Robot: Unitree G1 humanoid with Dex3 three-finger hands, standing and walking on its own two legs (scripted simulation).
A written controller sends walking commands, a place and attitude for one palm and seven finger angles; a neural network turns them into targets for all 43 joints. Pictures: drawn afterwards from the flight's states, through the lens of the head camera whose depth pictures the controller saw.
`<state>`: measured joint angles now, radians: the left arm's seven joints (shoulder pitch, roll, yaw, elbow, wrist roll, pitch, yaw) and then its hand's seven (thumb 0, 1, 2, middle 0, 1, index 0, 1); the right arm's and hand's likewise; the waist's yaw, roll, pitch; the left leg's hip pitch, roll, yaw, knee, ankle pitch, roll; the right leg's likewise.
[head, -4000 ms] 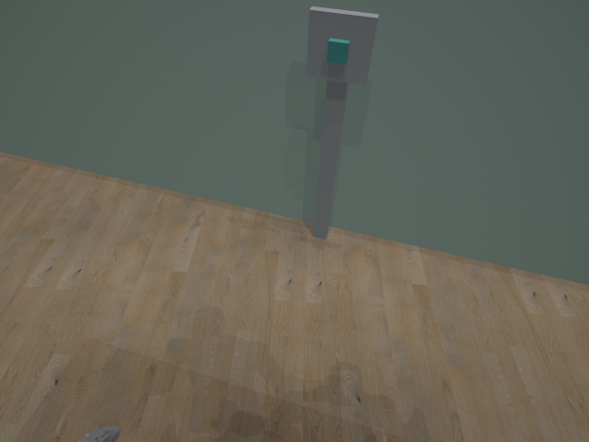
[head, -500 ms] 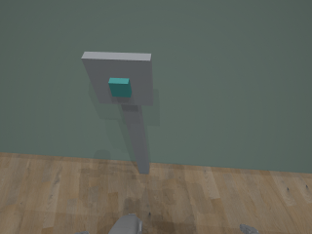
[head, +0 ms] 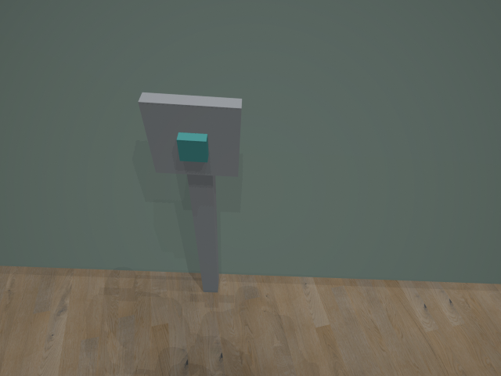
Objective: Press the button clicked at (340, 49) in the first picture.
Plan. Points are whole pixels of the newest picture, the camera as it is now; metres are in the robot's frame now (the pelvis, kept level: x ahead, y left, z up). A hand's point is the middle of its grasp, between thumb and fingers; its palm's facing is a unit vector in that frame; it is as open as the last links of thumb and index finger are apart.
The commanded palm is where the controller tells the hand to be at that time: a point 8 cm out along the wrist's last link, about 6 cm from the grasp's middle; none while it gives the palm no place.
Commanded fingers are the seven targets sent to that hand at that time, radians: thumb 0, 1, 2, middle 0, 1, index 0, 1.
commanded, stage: come to a stop and stand still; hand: left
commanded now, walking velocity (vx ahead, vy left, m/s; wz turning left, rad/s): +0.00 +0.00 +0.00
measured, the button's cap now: (193, 146) +0.51 +0.13 +0.07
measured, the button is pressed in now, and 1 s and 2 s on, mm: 0 0 0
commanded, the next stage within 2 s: look again from close up in 0.58 s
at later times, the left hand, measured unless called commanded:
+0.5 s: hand out of the picture -0.04 +0.07 -0.18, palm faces +0.08 -0.99 -0.15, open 7.3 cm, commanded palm none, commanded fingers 0.00 0.90 0.90 -0.20 -0.30 -0.20 -0.30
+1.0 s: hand out of the picture -0.03 +0.15 -0.20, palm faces +0.08 -0.98 -0.16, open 7.4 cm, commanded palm none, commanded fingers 0.00 0.90 0.90 -0.20 -0.30 -0.20 -0.30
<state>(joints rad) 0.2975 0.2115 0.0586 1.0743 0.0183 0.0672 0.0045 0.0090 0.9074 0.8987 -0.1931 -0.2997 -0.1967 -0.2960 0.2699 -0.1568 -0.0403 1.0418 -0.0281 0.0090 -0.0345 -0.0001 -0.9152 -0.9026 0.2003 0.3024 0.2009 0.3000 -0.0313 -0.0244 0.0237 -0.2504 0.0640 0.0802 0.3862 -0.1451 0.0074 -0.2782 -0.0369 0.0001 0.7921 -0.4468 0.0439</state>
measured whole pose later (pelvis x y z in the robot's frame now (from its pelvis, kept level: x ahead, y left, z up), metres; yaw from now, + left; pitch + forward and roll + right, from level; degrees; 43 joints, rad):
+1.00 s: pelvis -0.02 -0.01 -0.01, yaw +2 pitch -2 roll -2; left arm 0.34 0.17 0.00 1.07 0.02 0.00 0.05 0.01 0.91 0.90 -0.19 -0.30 -0.20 -0.30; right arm 0.25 -0.15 -0.01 1.02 -0.02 -0.01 -0.03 0.01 -0.94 -0.90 0.20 0.30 0.20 0.30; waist 0.02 -0.04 -0.01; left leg -0.27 -0.02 0.06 0.57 -0.27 0.07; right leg -0.14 -0.02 -0.07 0.50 -0.32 0.01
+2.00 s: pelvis -0.02 -0.05 -0.02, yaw +3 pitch +1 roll -3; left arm 0.41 0.12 0.02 1.05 0.03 -0.01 0.02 0.01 0.91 0.90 -0.19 -0.30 -0.20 -0.30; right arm 0.34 -0.12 -0.04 1.03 -0.03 -0.01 -0.02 0.01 -0.93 -0.90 0.20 0.30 0.20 0.30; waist -0.01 -0.05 -0.04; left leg -0.34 0.05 0.12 0.60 -0.31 0.04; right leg -0.20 0.06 -0.13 0.48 -0.30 -0.05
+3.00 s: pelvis -0.01 -0.10 -0.02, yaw +3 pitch +1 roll +2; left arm 0.32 0.15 0.03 1.04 0.02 0.02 0.03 0.01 0.91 0.90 -0.19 -0.30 -0.20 -0.30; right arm 0.27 -0.15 -0.02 1.01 -0.02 0.01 -0.02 0.01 -0.94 -0.90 0.20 0.30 0.20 0.30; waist 0.02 -0.04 -0.01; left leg -0.28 -0.04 0.11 0.50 -0.23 0.05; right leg -0.25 -0.04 -0.02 0.58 -0.34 -0.01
